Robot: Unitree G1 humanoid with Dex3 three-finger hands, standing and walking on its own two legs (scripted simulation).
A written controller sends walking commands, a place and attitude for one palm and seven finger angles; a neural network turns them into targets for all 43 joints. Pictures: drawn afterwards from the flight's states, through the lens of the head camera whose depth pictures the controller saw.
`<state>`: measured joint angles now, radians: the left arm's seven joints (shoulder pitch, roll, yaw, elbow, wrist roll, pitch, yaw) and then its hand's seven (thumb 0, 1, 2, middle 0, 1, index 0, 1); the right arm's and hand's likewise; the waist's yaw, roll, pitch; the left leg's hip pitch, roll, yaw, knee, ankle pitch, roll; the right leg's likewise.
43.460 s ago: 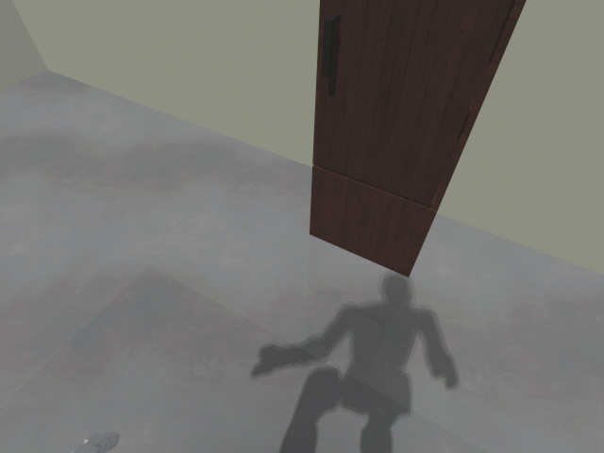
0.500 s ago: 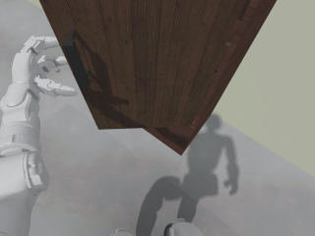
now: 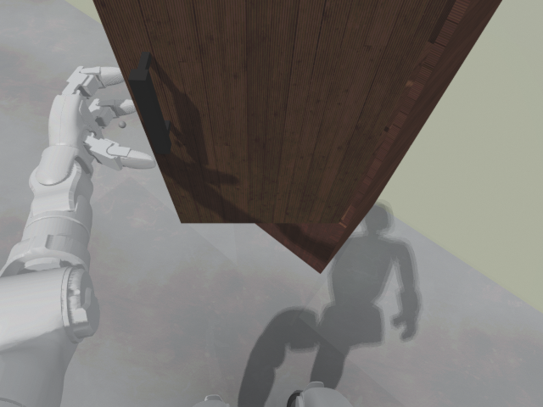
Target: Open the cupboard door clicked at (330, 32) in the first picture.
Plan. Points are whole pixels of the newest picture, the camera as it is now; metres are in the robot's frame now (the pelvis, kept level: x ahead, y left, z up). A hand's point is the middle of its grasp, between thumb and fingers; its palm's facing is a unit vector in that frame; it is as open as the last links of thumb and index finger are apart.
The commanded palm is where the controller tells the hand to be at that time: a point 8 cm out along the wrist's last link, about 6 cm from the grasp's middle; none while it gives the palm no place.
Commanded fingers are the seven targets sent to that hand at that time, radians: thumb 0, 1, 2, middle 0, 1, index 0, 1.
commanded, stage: slide the fingers in behind the handle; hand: left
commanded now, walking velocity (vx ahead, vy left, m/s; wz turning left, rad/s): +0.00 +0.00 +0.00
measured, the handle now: (155, 106) +0.52 +0.16 +0.11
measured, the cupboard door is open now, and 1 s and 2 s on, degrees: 41 42 42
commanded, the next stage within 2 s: move the hooked fingers beside the handle in 0.86 s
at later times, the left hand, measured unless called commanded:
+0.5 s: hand (129, 133) +0.47 +0.19 +0.11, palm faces +0.08 -1.00 -0.02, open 15.0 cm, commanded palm +0.46 +0.18 +0.11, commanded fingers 0.00 -0.50 0.30 -0.30 -1.20 -0.30 -1.20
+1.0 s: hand (132, 133) +0.47 +0.18 +0.11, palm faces +0.09 -0.99 -0.04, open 15.2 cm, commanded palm +0.46 +0.17 +0.11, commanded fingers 0.00 -0.50 0.30 -0.30 -1.20 -0.30 -1.20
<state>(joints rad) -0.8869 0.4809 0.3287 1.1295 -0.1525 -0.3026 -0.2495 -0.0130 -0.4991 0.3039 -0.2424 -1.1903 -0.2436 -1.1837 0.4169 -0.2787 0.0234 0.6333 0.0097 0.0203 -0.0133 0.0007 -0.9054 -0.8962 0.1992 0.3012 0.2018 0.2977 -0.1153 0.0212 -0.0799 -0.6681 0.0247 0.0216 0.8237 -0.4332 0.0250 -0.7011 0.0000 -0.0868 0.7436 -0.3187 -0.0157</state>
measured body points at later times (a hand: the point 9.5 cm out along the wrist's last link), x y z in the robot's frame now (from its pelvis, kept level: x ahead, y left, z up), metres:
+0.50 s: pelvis +0.00 +0.00 +0.00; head +0.09 +0.01 +0.44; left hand +0.46 +0.24 +0.11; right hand +0.05 -0.26 -0.13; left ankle -0.03 +0.10 -0.70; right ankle +0.02 -0.12 -0.70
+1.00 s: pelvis -0.01 -0.01 +0.00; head +0.09 +0.00 +0.44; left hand +0.46 +0.23 +0.11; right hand +0.05 -0.27 -0.13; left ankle -0.03 +0.10 -0.70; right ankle +0.02 -0.12 -0.70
